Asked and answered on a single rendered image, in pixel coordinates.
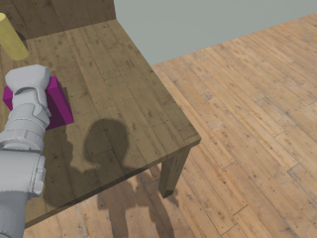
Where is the left robot upper arm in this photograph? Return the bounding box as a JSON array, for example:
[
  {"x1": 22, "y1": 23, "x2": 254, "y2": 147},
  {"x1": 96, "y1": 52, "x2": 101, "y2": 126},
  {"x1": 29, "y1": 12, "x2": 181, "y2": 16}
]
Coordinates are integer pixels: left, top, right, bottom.
[{"x1": 0, "y1": 150, "x2": 47, "y2": 238}]

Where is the left robot forearm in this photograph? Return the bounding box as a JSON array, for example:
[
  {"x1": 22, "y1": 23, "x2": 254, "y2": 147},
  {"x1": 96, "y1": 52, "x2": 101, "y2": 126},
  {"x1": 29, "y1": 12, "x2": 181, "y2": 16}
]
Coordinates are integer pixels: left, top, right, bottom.
[{"x1": 0, "y1": 84, "x2": 51, "y2": 155}]

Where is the sponge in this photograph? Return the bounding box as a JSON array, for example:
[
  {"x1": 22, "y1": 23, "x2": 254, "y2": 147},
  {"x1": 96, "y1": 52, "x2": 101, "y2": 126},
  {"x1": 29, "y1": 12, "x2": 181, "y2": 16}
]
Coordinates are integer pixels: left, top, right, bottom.
[{"x1": 2, "y1": 75, "x2": 74, "y2": 131}]

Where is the table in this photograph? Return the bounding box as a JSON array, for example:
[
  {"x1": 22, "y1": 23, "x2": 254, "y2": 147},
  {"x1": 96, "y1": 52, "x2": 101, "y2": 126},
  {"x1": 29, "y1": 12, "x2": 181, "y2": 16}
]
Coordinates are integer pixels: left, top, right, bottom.
[{"x1": 0, "y1": 0, "x2": 202, "y2": 229}]

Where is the robot left hand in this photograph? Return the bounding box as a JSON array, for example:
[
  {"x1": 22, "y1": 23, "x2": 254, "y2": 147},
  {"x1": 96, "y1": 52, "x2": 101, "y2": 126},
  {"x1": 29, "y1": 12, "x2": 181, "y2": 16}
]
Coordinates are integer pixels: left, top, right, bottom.
[{"x1": 5, "y1": 64, "x2": 52, "y2": 117}]

